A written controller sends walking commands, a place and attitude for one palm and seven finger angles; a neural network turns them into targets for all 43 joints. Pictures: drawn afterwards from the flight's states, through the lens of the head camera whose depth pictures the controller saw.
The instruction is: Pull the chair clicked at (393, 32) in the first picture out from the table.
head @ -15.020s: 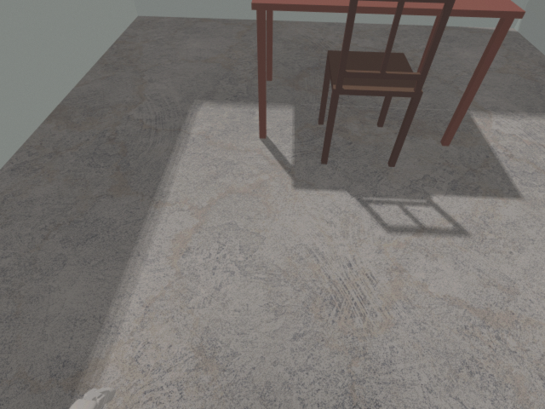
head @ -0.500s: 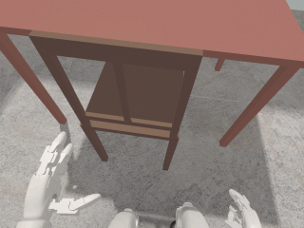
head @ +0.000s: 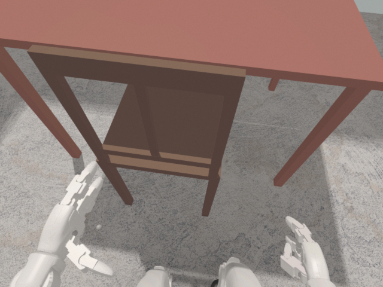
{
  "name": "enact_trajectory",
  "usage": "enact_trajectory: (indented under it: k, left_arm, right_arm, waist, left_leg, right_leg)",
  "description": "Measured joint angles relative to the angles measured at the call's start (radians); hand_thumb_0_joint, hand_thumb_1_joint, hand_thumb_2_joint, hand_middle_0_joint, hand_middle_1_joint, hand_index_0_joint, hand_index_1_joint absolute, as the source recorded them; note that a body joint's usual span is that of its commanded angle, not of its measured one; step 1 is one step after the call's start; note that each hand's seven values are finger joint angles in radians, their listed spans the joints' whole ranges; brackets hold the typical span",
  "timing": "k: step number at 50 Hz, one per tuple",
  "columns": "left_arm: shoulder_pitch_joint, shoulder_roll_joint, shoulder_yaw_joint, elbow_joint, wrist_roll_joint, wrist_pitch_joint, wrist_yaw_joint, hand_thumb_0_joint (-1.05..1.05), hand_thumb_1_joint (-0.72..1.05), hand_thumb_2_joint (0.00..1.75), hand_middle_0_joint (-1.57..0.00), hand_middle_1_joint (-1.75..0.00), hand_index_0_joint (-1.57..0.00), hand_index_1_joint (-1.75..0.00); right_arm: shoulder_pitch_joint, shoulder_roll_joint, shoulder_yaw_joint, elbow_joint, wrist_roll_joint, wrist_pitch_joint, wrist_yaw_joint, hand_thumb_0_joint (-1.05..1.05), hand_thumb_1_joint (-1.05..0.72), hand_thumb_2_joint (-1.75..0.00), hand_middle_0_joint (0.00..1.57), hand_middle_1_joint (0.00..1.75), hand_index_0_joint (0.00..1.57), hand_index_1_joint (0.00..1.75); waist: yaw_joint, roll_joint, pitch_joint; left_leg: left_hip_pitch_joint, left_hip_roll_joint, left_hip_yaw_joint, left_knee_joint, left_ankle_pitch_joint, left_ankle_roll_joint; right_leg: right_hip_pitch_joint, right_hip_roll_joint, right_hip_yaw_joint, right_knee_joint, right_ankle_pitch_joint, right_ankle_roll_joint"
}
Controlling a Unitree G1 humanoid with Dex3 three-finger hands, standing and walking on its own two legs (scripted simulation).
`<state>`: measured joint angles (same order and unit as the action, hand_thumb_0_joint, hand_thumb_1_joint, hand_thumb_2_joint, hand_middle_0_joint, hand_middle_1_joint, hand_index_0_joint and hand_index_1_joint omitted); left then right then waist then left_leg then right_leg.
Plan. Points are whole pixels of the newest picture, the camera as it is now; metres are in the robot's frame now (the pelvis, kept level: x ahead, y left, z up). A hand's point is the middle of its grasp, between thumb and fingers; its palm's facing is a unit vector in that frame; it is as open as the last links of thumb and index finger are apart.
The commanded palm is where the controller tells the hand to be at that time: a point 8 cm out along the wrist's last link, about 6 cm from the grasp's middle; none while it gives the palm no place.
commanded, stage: raise the hand toward the chair's back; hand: left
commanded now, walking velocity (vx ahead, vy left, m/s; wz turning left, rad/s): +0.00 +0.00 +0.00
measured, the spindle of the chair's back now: (149, 125) +0.48 +0.13 +0.00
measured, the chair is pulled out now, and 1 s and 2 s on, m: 0.00 0.00 0.00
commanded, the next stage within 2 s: aim the fingers beside a spindle in 0.64 s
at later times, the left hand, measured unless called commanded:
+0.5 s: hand (80, 211) +0.24 +0.21 +0.05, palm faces -0.03 -1.00 -0.06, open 16.9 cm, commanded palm +0.22 +0.27 +0.05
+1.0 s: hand (101, 211) +0.25 +0.18 +0.03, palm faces -0.14 -0.99 -0.02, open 17.0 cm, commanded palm +0.24 +0.25 +0.04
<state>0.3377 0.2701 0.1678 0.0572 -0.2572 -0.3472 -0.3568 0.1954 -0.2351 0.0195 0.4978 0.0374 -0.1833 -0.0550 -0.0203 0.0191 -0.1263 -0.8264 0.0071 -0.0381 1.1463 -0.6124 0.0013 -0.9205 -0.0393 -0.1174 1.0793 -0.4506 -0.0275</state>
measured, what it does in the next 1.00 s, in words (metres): stands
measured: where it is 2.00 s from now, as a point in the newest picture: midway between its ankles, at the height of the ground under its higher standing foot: outside the picture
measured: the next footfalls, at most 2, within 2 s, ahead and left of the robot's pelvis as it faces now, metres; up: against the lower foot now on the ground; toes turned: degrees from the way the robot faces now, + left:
none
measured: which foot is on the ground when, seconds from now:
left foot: down 0.00-1.00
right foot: down 0.00-1.00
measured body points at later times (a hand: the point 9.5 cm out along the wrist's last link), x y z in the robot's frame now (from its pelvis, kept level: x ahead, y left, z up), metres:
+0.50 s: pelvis +0.00 +0.01 +0.01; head +0.07 +0.02 +0.45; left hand +0.24 +0.27 +0.06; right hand +0.16 -0.25 -0.07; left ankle -0.03 +0.12 -0.65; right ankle +0.04 -0.11 -0.65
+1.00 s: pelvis +0.00 +0.01 +0.00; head +0.08 +0.02 +0.44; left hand +0.26 +0.24 +0.03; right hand +0.17 -0.24 -0.07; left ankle -0.03 +0.12 -0.65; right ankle +0.04 -0.11 -0.65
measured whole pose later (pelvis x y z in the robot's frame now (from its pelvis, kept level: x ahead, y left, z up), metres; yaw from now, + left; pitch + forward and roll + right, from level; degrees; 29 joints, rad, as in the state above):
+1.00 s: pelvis +0.00 +0.01 +0.00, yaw +0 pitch +17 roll -2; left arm 0.22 0.25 0.16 0.13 -0.26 -0.38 -0.34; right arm 0.22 -0.25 0.01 0.53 0.02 -0.22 -0.04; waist -0.04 0.02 -0.13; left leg -0.83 0.00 -0.02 1.13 -0.60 0.02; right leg -0.93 -0.05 -0.10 1.06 -0.43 -0.01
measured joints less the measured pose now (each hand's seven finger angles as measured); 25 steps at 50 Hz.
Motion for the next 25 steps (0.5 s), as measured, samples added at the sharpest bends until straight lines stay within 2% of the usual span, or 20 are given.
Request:
enact_trajectory:
  k: [2, 5, 8, 12, 16, 23, 25]
  left_arm:
    - [0.001, 0.005, 0.016, -0.014, -0.016, -0.001, -0.002, -0.01, -0.48, 0.31, -0.07, -0.08, -0.06, -0.08]
    - [-0.007, 0.005, 0.054, -0.034, -0.041, -0.037, 0.021, -0.01, -0.49, 0.30, -0.07, -0.08, -0.06, -0.08]
    - [-0.040, 0.006, 0.086, -0.010, -0.048, -0.062, 0.032, -0.01, -0.49, 0.30, -0.07, -0.08, -0.06, -0.08]
    - [-0.077, 0.016, 0.082, 0.063, -0.040, -0.026, -0.001, -0.01, -0.50, 0.30, -0.06, -0.08, -0.05, -0.08]
    - [-0.056, 0.015, 0.056, 0.077, -0.036, 0.013, -0.028, -0.01, -0.50, 0.30, -0.06, -0.08, -0.05, -0.08]
    - [-0.048, -0.004, 0.075, 0.042, -0.039, -0.083, 0.026, -0.01, -0.50, 0.30, -0.07, -0.08, -0.06, -0.08]
    - [-0.063, -0.002, 0.079, 0.059, -0.035, -0.090, 0.026, -0.01, -0.50, 0.30, -0.07, -0.08, -0.06, -0.08]
  right_arm:
    - [0.009, 0.004, -0.004, 0.009, -0.001, -0.004, -0.004, 0.02, -0.91, -0.90, 0.20, 0.30, 0.20, 0.30]
    - [0.028, 0.006, -0.014, 0.027, -0.002, -0.011, -0.005, 0.02, -0.91, -0.90, 0.20, 0.30, 0.20, 0.30]
    - [0.041, -0.003, -0.020, 0.046, -0.001, -0.011, -0.002, 0.02, -0.91, -0.90, 0.20, 0.30, 0.20, 0.30]
    - [0.045, -0.021, -0.021, 0.051, 0.005, -0.004, 0.003, 0.02, -0.91, -0.90, 0.20, 0.30, 0.20, 0.30]
    - [0.049, -0.027, -0.023, 0.038, 0.004, -0.009, 0.000, 0.02, -0.91, -0.90, 0.20, 0.30, 0.20, 0.30]
    - [0.055, -0.019, -0.028, 0.043, -0.006, -0.027, 0.005, 0.02, -0.91, -0.90, 0.20, 0.30, 0.20, 0.30]
    - [0.049, -0.020, -0.024, 0.046, -0.005, -0.024, 0.010, 0.02, -0.91, -0.90, 0.20, 0.30, 0.20, 0.30]
  waist:
    - [-0.005, -0.002, 0.005]
    - [-0.009, -0.003, 0.002]
    - [-0.011, 0.001, -0.007]
    - [-0.016, 0.009, -0.008]
    - [-0.025, 0.007, -0.003]
    - [-0.019, -0.010, -0.004]
    - [-0.016, -0.009, -0.003]
  left_leg:
    - [0.012, 0.003, 0.002, -0.011, 0.003, -0.001]
    - [0.030, 0.004, 0.002, -0.029, 0.009, -0.002]
    - [0.034, 0.000, 0.000, -0.038, 0.014, -0.001]
    - [0.037, -0.004, 0.007, -0.045, 0.020, 0.004]
    - [0.051, -0.004, 0.021, -0.065, 0.029, 0.009]
    - [0.054, -0.006, 0.020, -0.064, 0.031, 0.011]
    - [0.045, -0.008, 0.017, -0.055, 0.029, 0.012]
  right_leg:
    - [0.011, 0.004, 0.002, -0.011, 0.004, -0.001]
    - [0.030, 0.005, 0.001, -0.029, 0.009, -0.001]
    - [0.036, 0.002, 0.000, -0.037, 0.012, 0.001]
    - [0.036, -0.001, 0.007, -0.043, 0.018, 0.006]
    - [0.044, 0.000, 0.020, -0.058, 0.030, 0.010]
    - [0.049, -0.002, 0.020, -0.061, 0.033, 0.012]
    - [0.043, -0.004, 0.017, -0.055, 0.032, 0.013]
